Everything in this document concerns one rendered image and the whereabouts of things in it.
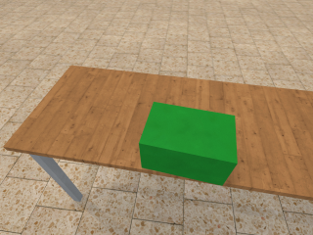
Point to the carton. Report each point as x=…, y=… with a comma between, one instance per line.
x=188, y=142

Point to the table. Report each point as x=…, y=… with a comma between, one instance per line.
x=97, y=116

